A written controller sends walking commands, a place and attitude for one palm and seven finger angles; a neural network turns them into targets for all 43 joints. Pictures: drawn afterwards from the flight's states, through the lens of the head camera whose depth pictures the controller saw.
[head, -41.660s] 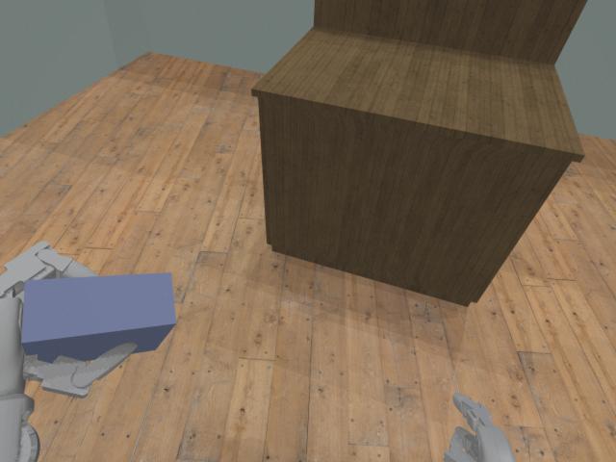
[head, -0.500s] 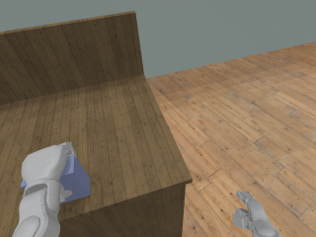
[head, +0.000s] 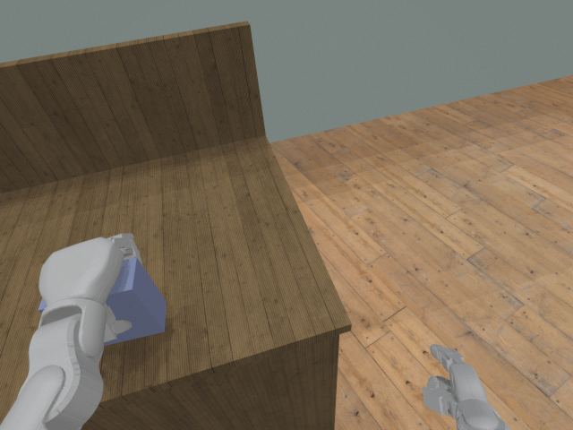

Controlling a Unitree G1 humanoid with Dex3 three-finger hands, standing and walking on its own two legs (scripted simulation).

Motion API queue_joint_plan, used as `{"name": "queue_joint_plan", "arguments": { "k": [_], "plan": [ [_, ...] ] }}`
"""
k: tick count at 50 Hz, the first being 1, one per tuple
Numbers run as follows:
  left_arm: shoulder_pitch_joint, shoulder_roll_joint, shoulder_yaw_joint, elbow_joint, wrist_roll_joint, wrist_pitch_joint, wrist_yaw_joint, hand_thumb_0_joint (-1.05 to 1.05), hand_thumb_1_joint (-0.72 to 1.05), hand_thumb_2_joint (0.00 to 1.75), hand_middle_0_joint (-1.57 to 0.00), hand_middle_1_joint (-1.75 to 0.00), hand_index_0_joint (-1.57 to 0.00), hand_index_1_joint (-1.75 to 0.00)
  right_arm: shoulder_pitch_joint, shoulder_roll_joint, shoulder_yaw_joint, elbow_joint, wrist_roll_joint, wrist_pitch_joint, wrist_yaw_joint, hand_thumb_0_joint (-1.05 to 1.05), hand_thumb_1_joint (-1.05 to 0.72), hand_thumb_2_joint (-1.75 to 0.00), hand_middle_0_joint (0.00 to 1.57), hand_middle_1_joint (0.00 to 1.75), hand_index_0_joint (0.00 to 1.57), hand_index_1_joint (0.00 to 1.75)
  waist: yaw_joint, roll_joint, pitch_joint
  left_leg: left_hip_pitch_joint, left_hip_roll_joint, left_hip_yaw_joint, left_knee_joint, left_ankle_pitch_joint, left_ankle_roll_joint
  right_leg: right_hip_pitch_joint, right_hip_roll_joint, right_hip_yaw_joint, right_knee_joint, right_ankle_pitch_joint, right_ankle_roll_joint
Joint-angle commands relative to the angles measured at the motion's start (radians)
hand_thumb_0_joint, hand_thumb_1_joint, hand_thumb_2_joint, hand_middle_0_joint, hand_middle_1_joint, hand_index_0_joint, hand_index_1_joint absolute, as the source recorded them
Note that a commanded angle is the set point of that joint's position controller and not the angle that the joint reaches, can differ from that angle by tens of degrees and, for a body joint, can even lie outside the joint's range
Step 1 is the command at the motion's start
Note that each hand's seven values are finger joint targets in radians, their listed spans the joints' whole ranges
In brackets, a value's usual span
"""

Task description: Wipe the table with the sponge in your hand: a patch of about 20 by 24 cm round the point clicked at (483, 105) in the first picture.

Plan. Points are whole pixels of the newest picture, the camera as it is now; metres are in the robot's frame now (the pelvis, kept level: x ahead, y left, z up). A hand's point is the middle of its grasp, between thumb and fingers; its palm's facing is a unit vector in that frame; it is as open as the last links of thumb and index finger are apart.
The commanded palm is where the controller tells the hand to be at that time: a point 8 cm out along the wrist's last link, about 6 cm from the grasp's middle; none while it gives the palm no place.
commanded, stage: lift the sponge slowly off the table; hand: left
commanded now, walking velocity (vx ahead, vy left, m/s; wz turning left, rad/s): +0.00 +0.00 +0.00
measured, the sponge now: (116, 312) +0.23 +0.29 +0.06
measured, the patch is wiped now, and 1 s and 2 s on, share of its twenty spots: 1.00 1.00 1.00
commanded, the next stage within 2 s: bring the sponge back beside the body in 1.10 s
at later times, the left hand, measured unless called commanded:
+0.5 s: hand (97, 269) +0.25 +0.29 +0.14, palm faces +0.17 -0.18 -0.97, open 9.3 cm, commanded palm +0.20 +0.28 +0.21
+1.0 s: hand (89, 250) +0.24 +0.27 +0.18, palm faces +0.26 -0.20 -0.94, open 9.3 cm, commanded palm +0.19 +0.28 +0.24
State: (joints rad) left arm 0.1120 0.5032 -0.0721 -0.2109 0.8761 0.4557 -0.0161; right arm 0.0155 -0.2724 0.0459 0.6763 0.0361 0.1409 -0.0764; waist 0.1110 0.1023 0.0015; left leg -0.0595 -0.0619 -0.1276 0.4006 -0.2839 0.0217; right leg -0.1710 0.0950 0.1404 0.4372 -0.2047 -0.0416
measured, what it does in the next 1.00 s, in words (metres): stands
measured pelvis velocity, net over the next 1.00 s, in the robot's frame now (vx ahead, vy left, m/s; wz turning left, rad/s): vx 0.00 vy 0.02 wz -0.02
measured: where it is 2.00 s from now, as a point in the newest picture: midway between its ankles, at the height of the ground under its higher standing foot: outside the picture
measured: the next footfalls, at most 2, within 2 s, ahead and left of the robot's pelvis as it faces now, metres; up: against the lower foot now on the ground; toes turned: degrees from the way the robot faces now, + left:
none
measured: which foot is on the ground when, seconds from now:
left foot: down 0.00-1.00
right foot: down 0.00-1.00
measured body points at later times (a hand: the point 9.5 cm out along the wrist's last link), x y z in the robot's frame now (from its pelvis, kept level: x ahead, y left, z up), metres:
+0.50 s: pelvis +0.01 +0.03 +0.00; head +0.00 -0.01 +0.45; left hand +0.23 +0.29 +0.19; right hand +0.28 -0.15 -0.07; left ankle -0.04 +0.12 -0.74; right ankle +0.02 -0.10 -0.74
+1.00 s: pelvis +0.00 +0.02 +0.00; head -0.01 -0.02 +0.45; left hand +0.23 +0.28 +0.23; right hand +0.26 -0.16 -0.07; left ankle -0.04 +0.12 -0.74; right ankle +0.02 -0.10 -0.74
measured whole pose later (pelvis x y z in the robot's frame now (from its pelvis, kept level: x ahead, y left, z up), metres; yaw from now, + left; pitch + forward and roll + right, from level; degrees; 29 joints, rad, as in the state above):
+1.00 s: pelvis +0.00 +0.02 +0.00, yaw -1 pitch -4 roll +0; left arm 0.06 0.54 -0.07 -0.52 0.80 0.64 -0.09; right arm -0.03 -0.26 0.08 0.63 0.05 0.22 -0.02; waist 0.14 0.10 0.00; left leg -0.02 -0.08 -0.10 0.36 -0.27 0.05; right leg -0.14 0.07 0.17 0.41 -0.20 -0.02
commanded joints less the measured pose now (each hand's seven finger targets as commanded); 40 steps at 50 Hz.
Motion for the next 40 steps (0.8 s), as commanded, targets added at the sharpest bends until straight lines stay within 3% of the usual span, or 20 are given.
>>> {"name": "queue_joint_plan", "arguments": {
  "k": [1,5,7,8,9,12,13,16,17,20,22,23,26,27,30,32,33,34,37,40],
  "plan": [
    [-0.243,0.214,0.127,-0.256,0.044,-0.006,0.031,0.00,0.10,1.30,-1.20,-1.60,-1.20,-1.60,-0.239,-0.085,-0.031,-0.187,-0.008,-0.056,-0.001,0.00,-0.90,-0.90,0.20,0.30,0.20,0.30,0.011,-0.060,-0.189,-0.096,-0.010,0.050,-0.059,0.258,0.031,0.208,-0.050,0.017,-0.049,0.179,-0.028],
    [-0.234,0.240,0.156,-0.238,0.050,0.019,0.033,0.00,0.10,1.30,-1.20,-1.60,-1.20,-1.60,-0.239,-0.088,-0.028,-0.182,-0.003,-0.048,0.007,0.00,-0.90,-0.90,0.20,0.30,0.20,0.30,0.018,-0.077,-0.171,-0.106,0.000,0.043,-0.074,0.281,0.023,0.211,-0.047,0.009,-0.045,0.185,-0.034],
    [-0.248,0.227,0.143,-0.280,0.050,0.037,0.030,0.00,0.10,1.30,-1.20,-1.60,-1.20,-1.60,-0.262,-0.087,-0.027,-0.194,-0.001,-0.044,0.013,0.00,-0.90,-0.90,0.20,0.30,0.20,0.30,0.025,-0.029,-0.188,-0.093,0.002,0.040,-0.080,0.294,0.020,0.219,-0.040,0.024,-0.044,0.194,-0.040],
    [-0.263,0.234,0.150,-0.300,0.056,0.037,0.033,0.00,0.10,1.30,-1.20,-1.60,-1.20,-1.60,-0.250,-0.085,-0.027,-0.190,-0.001,-0.046,0.018,0.00,-0.90,-0.90,0.20,0.30,0.20,0.30,0.023,-0.045,-0.220,-0.089,0.001,0.040,-0.073,0.326,0.018,0.239,-0.045,0.009,-0.031,0.224,-0.040],
    [-0.239,0.205,0.125,-0.307,0.051,0.039,0.030,0.00,0.10,1.30,-1.20,-1.60,-1.20,-1.60,-0.254,-0.078,-0.028,-0.192,-0.003,-0.045,0.023,0.00,-0.90,-0.90,0.20,0.30,0.20,0.30,0.027,-0.037,-0.218,-0.079,0.001,0.042,-0.070,0.357,0.019,0.244,-0.046,0.006,-0.029,0.262,-0.040],
    [-0.162,0.204,0.139,-0.362,0.032,0.057,0.019,0.00,0.10,1.30,-1.20,-1.60,-1.20,-1.60,-0.269,-0.082,-0.029,-0.207,0.002,-0.043,0.037,0.00,-0.90,-0.90,0.20,0.30,0.20,0.30,0.035,-0.027,-0.232,-0.071,0.011,0.031,-0.071,0.406,0.014,0.258,-0.035,0.017,-0.016,0.312,-0.043],
    [-0.174,0.180,0.113,-0.374,0.026,0.060,0.015,0.00,0.10,1.30,-1.20,-1.60,-1.20,-1.60,-0.258,-0.076,-0.025,-0.206,0.000,-0.042,0.041,0.00,-0.90,-0.90,0.20,0.30,0.20,0.30,0.026,-0.043,-0.228,-0.071,0.011,0.039,-0.068,0.412,0.014,0.257,-0.045,-0.002,-0.014,0.318,-0.038],
    [-0.178,0.183,0.113,-0.374,0.016,0.080,0.005,0.00,0.10,1.30,-1.20,-1.60,-1.20,-1.60,-0.257,-0.081,-0.024,-0.205,-0.001,-0.027,0.042,0.00,-0.90,-0.90,0.20,0.30,0.20,0.30,0.023,-0.070,-0.177,-0.077,0.020,0.037,-0.083,0.404,0.011,0.230,-0.041,-0.008,-0.027,0.297,-0.037],
    [-0.196,0.189,0.118,-0.385,0.015,0.094,0.001,0.00,0.10,1.30,-1.20,-1.60,-1.20,-1.60,-0.275,-0.085,-0.020,-0.211,0.004,-0.023,0.042,0.00,-0.90,-0.90,0.20,0.30,0.20,0.30,0.020,-0.046,-0.157,-0.077,0.026,0.034,-0.088,0.383,0.011,0.208,-0.031,0.009,-0.035,0.269,-0.041],
    [-0.233,0.204,0.119,-0.407,0.022,0.094,0.003,0.00,0.10,1.30,-1.20,-1.60,-1.20,-1.60,-0.259,-0.080,-0.016,-0.207,-0.003,-0.012,0.045,0.00,-0.90,-0.90,0.20,0.30,0.20,0.30,0.022,-0.051,-0.183,-0.067,0.027,0.032,-0.091,0.423,0.005,0.238,-0.038,-0.007,-0.029,0.290,-0.043],
    [-0.223,0.218,0.136,-0.455,0.026,0.102,0.001,0.00,0.10,1.30,-1.20,-1.60,-1.20,-1.60,-0.284,-0.083,-0.016,-0.221,0.001,-0.010,0.050,0.00,-0.90,-0.90,0.20,0.30,0.20,0.30,0.034,-0.016,-0.216,-0.056,0.031,0.025,-0.089,0.446,0.007,0.254,-0.027,0.017,-0.021,0.307,-0.048],
    [-0.252,0.192,0.107,-0.475,0.026,0.098,0.000,0.00,0.10,1.30,-1.20,-1.60,-1.20,-1.60,-0.266,-0.075,-0.013,-0.220,-0.003,-0.009,0.054,0.00,-0.90,-0.90,0.20,0.30,0.20,0.30,0.026,-0.022,-0.238,-0.045,0.031,0.029,-0.082,0.478,0.004,0.267,-0.037,-0.008,-0.014,0.319,-0.045],
    [-0.248,0.181,0.086,-0.464,0.020,0.105,-0.007,0.00,0.10,1.30,-1.20,-1.60,-1.20,-1.60,-0.267,-0.077,-0.015,-0.213,-0.001,0.001,0.055,0.00,-0.90,-0.90,0.20,0.30,0.20,0.30,0.021,-0.013,-0.202,-0.039,0.036,0.029,-0.092,0.475,-0.005,0.241,-0.032,-0.008,-0.029,0.306,-0.045],
    [-0.244,0.179,0.095,-0.480,0.017,0.115,-0.010,0.00,0.10,1.30,-1.20,-1.60,-1.20,-1.60,-0.287,-0.076,-0.013,-0.227,0.004,-0.002,0.059,0.00,-0.90,-0.90,0.20,0.30,0.20,0.30,0.025,-0.010,-0.210,-0.045,0.038,0.023,-0.092,0.459,0.002,0.244,-0.020,0.012,-0.028,0.303,-0.049],
    [-0.221,0.188,0.100,-0.488,0.005,0.116,-0.012,0.00,0.10,1.30,-1.20,-1.60,-1.20,-1.60,-0.271,-0.075,-0.013,-0.221,0.000,0.007,0.065,0.00,-0.90,-0.90,0.20,0.30,0.20,0.30,0.028,-0.023,-0.212,-0.048,0.037,0.027,-0.090,0.496,-0.005,0.264,-0.033,-0.005,-0.020,0.338,-0.046],
    [-0.175,0.227,0.155,-0.493,-0.003,0.130,-0.011,0.00,0.10,1.30,-1.20,-1.60,-1.20,-1.60,-0.295,-0.081,-0.011,-0.231,0.005,0.013,0.069,0.00,-0.90,-0.90,0.20,0.30,0.20,0.30,0.044,-0.024,-0.208,-0.069,0.040,0.021,-0.088,0.481,0.002,0.268,-0.022,0.027,-0.011,0.350,-0.051],
    [-0.183,0.214,0.147,-0.505,-0.011,0.128,-0.011,0.00,0.10,1.30,-1.20,-1.60,-1.20,-1.60,-0.280,-0.074,-0.008,-0.233,0.002,0.018,0.073,0.00,-0.90,-0.90,0.20,0.30,0.20,0.30,0.040,-0.041,-0.229,-0.068,0.036,0.030,-0.085,0.483,0.002,0.287,-0.037,0.005,-0.004,0.354,-0.046],
    [-0.179,0.217,0.146,-0.493,-0.013,0.129,-0.013,0.00,0.10,1.30,-1.20,-1.60,-1.20,-1.60,-0.281,-0.074,-0.009,-0.229,0.002,0.023,0.071,0.00,-0.90,-0.90,0.20,0.30,0.20,0.30,0.038,-0.055,-0.205,-0.070,0.038,0.032,-0.086,0.473,0.002,0.272,-0.036,0.006,-0.008,0.345,-0.046],
    [-0.217,0.244,0.169,-0.507,-0.019,0.148,-0.016,0.00,0.10,1.30,-1.20,-1.60,-1.20,-1.60,-0.307,-0.081,-0.008,-0.239,0.010,0.031,0.068,0.00,-0.90,-0.90,0.20,0.30,0.20,0.30,0.036,-0.031,-0.179,-0.084,0.041,0.024,-0.096,0.405,0.007,0.240,-0.023,0.034,-0.020,0.287,-0.050],
    [-0.257,0.227,0.137,-0.504,-0.024,0.149,-0.022,0.00,0.10,1.30,-1.20,-1.60,-1.20,-1.60,-0.288,-0.078,-0.007,-0.232,0.007,0.033,0.065,0.00,-0.90,-0.90,0.20,0.30,0.20,0.30,0.028,-0.024,-0.190,-0.070,0.036,0.029,-0.095,0.423,0.003,0.243,-0.036,0.007,-0.022,0.287,-0.046]
  ]
}}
